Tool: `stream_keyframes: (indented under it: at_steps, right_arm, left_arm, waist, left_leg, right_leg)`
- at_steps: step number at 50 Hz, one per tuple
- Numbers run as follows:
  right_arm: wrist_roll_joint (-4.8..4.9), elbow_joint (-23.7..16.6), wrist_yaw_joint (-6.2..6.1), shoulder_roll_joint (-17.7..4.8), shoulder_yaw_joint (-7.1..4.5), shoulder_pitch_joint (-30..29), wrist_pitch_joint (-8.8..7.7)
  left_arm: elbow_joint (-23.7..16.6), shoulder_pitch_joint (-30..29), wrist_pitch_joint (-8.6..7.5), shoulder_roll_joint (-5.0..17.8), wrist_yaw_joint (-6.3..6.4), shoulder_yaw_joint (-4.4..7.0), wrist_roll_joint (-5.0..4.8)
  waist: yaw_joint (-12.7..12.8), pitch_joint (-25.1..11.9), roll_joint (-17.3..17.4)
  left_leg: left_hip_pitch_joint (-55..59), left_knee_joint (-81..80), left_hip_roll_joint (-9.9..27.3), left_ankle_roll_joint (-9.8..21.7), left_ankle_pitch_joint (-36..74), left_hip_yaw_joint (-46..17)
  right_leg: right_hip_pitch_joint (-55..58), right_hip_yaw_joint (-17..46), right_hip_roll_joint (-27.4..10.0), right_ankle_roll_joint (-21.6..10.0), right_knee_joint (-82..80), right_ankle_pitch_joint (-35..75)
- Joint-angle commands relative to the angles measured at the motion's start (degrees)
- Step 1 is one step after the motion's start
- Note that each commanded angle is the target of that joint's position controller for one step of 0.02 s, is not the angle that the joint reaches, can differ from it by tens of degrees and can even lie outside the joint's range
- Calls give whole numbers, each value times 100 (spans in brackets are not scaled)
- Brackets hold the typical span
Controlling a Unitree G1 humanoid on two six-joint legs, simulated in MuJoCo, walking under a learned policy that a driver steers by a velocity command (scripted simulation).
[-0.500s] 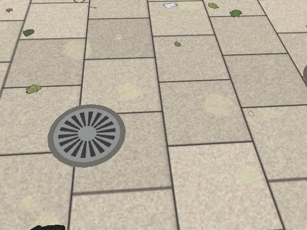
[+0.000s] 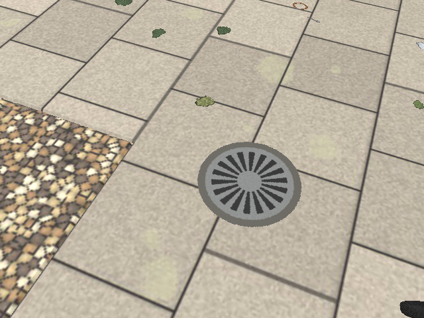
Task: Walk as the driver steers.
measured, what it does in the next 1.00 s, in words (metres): steps on the spot, turning right: right foot, then right foot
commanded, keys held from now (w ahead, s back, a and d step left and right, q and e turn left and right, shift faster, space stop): e+shift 0.78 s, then q+shift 0.22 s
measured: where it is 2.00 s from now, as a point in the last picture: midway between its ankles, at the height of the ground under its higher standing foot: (250, 266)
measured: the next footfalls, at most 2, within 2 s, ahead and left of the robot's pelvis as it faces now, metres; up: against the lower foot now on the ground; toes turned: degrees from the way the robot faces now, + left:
right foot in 0.04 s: +0.08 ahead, -0.13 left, +0.00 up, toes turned +5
right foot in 0.72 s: +0.00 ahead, -0.19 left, +0.00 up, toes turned -36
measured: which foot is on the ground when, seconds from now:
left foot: down 0.00-0.72, up 0.74-1.00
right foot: up 0.00-0.02, down 0.04-0.34, up 0.36-0.70, down 0.72-1.00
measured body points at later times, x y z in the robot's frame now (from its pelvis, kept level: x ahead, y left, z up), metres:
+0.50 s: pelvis +0.01 -0.01 +0.01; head +0.05 -0.01 +0.45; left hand +0.26 +0.23 -0.08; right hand +0.06 -0.33 -0.09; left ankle +0.00 +0.10 -0.73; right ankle -0.03 -0.13 -0.66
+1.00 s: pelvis +0.01 -0.08 +0.00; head +0.03 -0.12 +0.45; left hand +0.31 +0.01 -0.07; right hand -0.06 -0.39 -0.12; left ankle +0.12 +0.03 -0.69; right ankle -0.03 -0.16 -0.73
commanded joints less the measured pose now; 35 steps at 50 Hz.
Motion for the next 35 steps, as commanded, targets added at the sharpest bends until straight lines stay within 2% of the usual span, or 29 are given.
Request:
stream_keyframes:
  at_steps: [1,2,3,4,5,6,7,8,10,13,15,16,17,18,19,20,21,22,23,26,28,31,33,34,35]
  right_arm:
    - [-71,-249,55,-207,67,-14,-79]
    - [-164,-59,74,83,163,367,-125]
    - [-292,43,75,-17,127,913,-176]
    - [-290,-21,63,-257,45,781,-223]
    - [-252,-35,20,-494,-16,349,-258]
    - [-214,-71,1,-599,-70,-12,-271]
    - [-190,-90,-16,-522,-87,-153,-262]
    - [-176,-115,-15,-424,-86,-103,-272]
    - [-87,-53,10,-240,-83,-58,-344]
    - [-5,83,60,-91,-111,110,-448]
    - [40,261,103,-104,-153,415,-495]
    - [26,351,113,-237,-209,601,-488]
    - [-92,361,105,-626,-295,502,-444]
    - [-242,314,107,-795,-337,311,-434]
    - [-279,157,67,-514,-253,62,-454]
    - [-225,77,4,-325,-187,-89,-445]
    - [-141,69,-46,-307,-171,-260,-429]
    - [-60,101,-82,-322,-160,-250,-426]
    - [-67,143,-117,-405,-166,-138,-399]
    - [-154,249,-147,-596,-215,295,-294]
    - [-133,278,-107,-766,-263,344,-252]
    - [-49,293,-6,-984,-339,209,-255]
    - [67,339,89,-1003,-364,184,-322]
    - [121,363,125,-974,-366,156,-362]
    - [175,394,146,-903,-354,87,-393]
  left_arm:
    - [-390,16,-159,173,-124,-36,52]
    - [-422,-95,-166,112,-158,-102,162]
    - [-579,-378,-160,475,-133,-80,215]
    - [-579,-618,-152,466,-112,-111,233]
    - [-646,-636,-129,500,-113,-74,126]
    - [-600,-366,-89,695,-94,-3,26]
    - [-601,-174,-57,999,-68,85,-70]
    - [-626,-94,-28,1155,-25,153,-115]
    - [-683,98,49,1080,66,189,-142]
    - [-784,182,163,979,122,246,-191]
    - [-899,-33,267,933,142,272,-253]
    - [-974,-106,310,823,148,246,-276]
    - [-1109,-121,321,647,141,196,-304]
    - [-1112,194,284,672,94,197,-271]
    - [-956,443,259,1051,50,334,-152]
    - [-821,543,284,1158,15,396,-170]
    - [-767,579,341,1030,5,372,-183]
    - [-791,493,377,839,-20,296,-183]
    - [-856,360,392,666,-60,221,-208]
    - [-1167,-145,379,517,-149,97,-234]
    - [-1306,-275,380,470,-204,49,-198]
    - [-1346,-166,411,568,-252,76,-185]
    - [-1342,-69,496,653,-259,133,-187]
    - [-1322,48,537,686,-260,173,-191]
    - [-1222,394,556,742,-235,245,-186]
  waist:
    - [1,-975,835]
    - [-149,-897,454]
    - [-664,-706,-554]
    - [-805,-327,-1106]
    - [-556,-92,-1027]
    - [-300,-85,-885]
    - [-211,-76,-880]
    - [-190,-65,-951]
    - [-100,-204,-1045]
    - [-71,-611,-1047]
    - [-220,-885,-934]
    - [-266,-1008,-769]
    - [-101,-799,280]
    - [80,-611,1582]
    - [125,-574,1118]
    - [187,-583,588]
    - [252,-450,361]
    - [165,-312,399]
    - [62,-226,494]
    - [-299,-252,691]
    - [-368,-314,746]
    - [-281,-357,852]
    - [-211,-375,942]
    - [-120,-421,945]
    - [116,-545,835]
  left_leg:
    - [513,-447,1443,649,1363,-1008]
    - [440,-347,1131,347,429,-685]
    - [424,260,577,30,-1011,-11]
    - [668,40,536,-268,-1004,356]
    - [850,-171,619,-333,-601,493]
    - [848,-113,552,-307,-457,616]
    - [743,9,473,-286,-503,770]
    - [518,47,434,-303,-616,894]
    - [215,126,330,-339,-859,1007]
    - [58,-19,289,-342,-1076,947]
    - [714,-725,409,-287,-413,963]
    - [1359,-1030,748,-167,121,812]
    - [1787,-1200,1503,297,873,20]
    - [1978,-1393,2636,1041,2444,-980]
    - [1883,-1261,3179,1395,3308,-973]
    - [1746,-1169,2980,1276,3291,-465]
    - [1681,-1079,2640,1065,3071,18]
    - [1796,-1059,2457,949,3119,372]
    - [1820,-1074,2319,922,3297,690]
    - [2106,-1140,2325,1024,3256,1121]
    - [2123,-1149,2446,1034,3117,1336]
    - [1795,-1046,2537,880,3126,1791]
    - [1732,-786,2608,708,3105,2010]
    - [1704,-525,2621,578,3110,2129]
    - [1497,55,2502,365,3222,2390]
  right_leg:
    - [1243,-113,-362,-225,-1244,881]
    - [1597,368,-647,-370,-1737,1553]
    - [1412,1246,-1266,-715,-1852,2327]
    - [519,1808,-1601,-1383,-2130,1542]
    - [250,1874,-1352,-1316,-2237,700]
    - [294,1816,-1193,-1158,-2254,302]
    - [406,1938,-1131,-1119,-2226,176]
    - [595,2132,-1171,-1173,-2177,128]
    - [1032,2370,-1138,-1299,-1985,580]
    - [1655,2669,-1124,-1403,-1665,1725]
    - [1484,2534,-924,-1236,-1385,2036]
    - [1012,2309,-697,-1035,-1105,1679]
    - [-44,1538,-181,-716,-383,666]
    - [-954,569,409,-342,609,-1353]
    - [-1225,458,20,-84,2007,-1858]
    - [-1175,350,-139,24,2589,-1615]
    - [-1265,238,-243,122,2858,-1244]
    - [-1552,143,-371,193,2924,-877]
    - [-1652,-54,-456,252,2849,-664]
    - [-1669,-466,-656,340,2174,-375]
    - [-1379,-606,-762,300,1627,-368]
    - [-621,-949,-709,127,867,-281]
    - [-201,-1119,-614,-39,345,-217]
    - [90,-1181,-536,-159,-19,-132]
    - [721,-1252,-365,-334,-607,214]
Keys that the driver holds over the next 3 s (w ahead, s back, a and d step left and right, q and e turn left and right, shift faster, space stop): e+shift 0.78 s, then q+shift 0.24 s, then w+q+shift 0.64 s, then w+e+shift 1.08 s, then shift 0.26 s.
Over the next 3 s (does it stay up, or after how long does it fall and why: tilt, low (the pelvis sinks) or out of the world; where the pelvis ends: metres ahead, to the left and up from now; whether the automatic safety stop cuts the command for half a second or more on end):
stays up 1.47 -0.43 -0.01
